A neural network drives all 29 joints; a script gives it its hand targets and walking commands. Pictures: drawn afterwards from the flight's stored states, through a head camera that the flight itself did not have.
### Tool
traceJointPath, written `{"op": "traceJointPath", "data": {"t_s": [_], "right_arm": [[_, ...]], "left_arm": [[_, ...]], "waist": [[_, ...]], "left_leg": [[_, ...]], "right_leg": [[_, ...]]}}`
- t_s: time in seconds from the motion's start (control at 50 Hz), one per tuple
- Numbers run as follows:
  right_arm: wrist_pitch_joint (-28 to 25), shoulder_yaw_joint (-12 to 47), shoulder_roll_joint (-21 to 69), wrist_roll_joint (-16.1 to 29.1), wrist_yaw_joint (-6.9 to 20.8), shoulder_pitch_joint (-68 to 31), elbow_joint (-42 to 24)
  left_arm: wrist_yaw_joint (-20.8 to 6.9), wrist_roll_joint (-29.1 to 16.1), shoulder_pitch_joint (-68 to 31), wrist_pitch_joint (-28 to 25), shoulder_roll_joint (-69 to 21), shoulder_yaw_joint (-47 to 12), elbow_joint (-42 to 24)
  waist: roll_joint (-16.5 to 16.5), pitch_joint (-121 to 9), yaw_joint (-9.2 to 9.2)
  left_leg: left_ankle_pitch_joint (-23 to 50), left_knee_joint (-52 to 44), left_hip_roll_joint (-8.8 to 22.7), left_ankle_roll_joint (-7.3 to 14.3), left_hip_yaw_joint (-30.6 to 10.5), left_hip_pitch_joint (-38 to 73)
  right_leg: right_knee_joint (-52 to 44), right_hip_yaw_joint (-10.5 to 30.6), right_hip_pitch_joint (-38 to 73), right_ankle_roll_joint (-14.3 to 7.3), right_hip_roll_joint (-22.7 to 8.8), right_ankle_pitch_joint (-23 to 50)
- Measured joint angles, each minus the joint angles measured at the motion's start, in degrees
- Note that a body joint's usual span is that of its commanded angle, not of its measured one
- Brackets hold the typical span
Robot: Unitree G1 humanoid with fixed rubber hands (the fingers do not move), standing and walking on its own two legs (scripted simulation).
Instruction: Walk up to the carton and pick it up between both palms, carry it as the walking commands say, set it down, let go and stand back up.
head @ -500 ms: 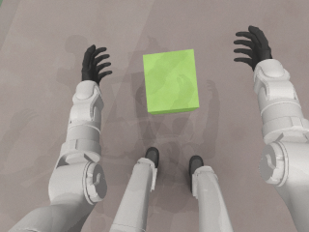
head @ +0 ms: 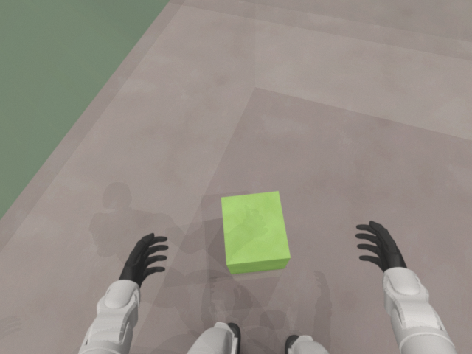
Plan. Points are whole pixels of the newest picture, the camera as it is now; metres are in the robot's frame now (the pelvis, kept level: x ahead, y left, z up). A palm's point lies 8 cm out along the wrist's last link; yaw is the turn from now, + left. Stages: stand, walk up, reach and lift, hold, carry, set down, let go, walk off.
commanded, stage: let go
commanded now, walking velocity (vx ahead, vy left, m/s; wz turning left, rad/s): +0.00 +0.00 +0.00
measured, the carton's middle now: (253, 234) +0.47 +0.03 -0.64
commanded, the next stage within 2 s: stand in 0.70 s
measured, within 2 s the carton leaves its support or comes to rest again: neither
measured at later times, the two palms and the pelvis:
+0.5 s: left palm (136, 291) +0.20 +0.21 -0.04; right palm (432, 322) +0.19 -0.25 -0.05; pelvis +0.04 -0.02 +0.02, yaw +1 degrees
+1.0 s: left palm (104, 332) +0.13 +0.27 -0.10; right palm (445, 345) +0.16 -0.27 -0.07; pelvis +0.07 -0.01 +0.01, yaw +5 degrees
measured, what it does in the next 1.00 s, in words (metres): shifts its weight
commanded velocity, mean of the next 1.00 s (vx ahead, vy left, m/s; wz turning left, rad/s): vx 0.00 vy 0.00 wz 0.00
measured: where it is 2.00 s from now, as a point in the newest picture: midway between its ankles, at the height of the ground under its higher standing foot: outside the picture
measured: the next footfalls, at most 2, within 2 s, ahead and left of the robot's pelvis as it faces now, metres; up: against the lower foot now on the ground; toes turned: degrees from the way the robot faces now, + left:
none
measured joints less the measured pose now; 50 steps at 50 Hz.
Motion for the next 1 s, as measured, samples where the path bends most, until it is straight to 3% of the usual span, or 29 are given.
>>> {"op": "traceJointPath", "data": {"t_s": [0.12, 0.32, 0.66, 0.8, 0.9, 1.0], "right_arm": [[-1.85, 2.47, 0.61, 0.69, 0.89, 9.97, -1.34], [0.05, 4.79, -0.02, 2.88, 2.87, 18.46, -6.39], [1.37, 7.01, -1.08, 4.24, 2.71, 22.44, -9.95], [-3.27, 5.74, -3.57, 0.38, -0.38, 25.7, -0.04], [-6.66, 5.13, -3.9, 1.13, -0.6, 27.8, 5.15], [-6.96, 5.36, -4.27, 2.28, -1.19, 28.56, 7.86]], "left_arm": [[1.09, 0.17, 8.89, -1.25, 0.12, -1.77, -1.68], [0.96, -0.48, 14.72, 0.74, 1.27, -2.82, -5.41], [1.78, -0.25, 14.75, 5.17, 2.53, -3.02, -6.36], [5.26, 3.59, 16.01, -1.45, 4.93, -3.0, 1.61], [6.46, 3.28, 17.27, -5.37, 6.42, -2.29, 7.7], [6.79, 1.74, 19.16, -5.66, 7.01, -2.25, 12.18]], "waist": [[-0.28, 1.65, -0.97], [-0.94, 6.76, -2.45], [-1.36, 7.56, -4.29], [-3.56, 3.1, -4.1], [-4.9, 2.9, -3.74], [-3.89, 0.57, -3.57]], "left_leg": [[0.3, -4.69, -0.01, -0.3, -0.92, 11.41], [0.86, -11.43, 0.51, -0.82, -1.43, 27.37], [0.54, -13.78, 0.75, -0.93, -1.13, 33.16], [-1.7, -9.07, -0.14, -1.5, -3.06, 27.59], [-3.26, -6.43, -1.07, -0.46, -3.9, 25.23], [-5.79, -3.44, -1.84, 0.24, -4.61, 24.87]], "right_leg": [[-4.92, -0.86, 11.73, -0.45, -0.29, 0.21], [-11.21, -1.25, 27.49, -1.35, -0.15, 0.62], [-13.37, -0.92, 33.05, -1.56, -0.06, 0.44], [-9.2, -3.24, 28.67, -0.63, -0.83, -3.79], [-7.43, -4.25, 27.01, -1.1, -1.52, -4.04], [-5.82, -5.1, 27.64, -0.54, -2.08, -6.38]]}}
